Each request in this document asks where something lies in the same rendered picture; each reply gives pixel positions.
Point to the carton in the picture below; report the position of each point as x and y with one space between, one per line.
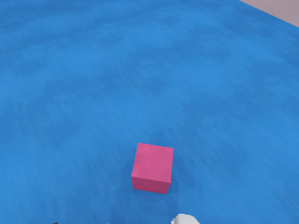
152 170

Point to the robot right thigh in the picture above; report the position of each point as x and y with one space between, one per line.
184 219

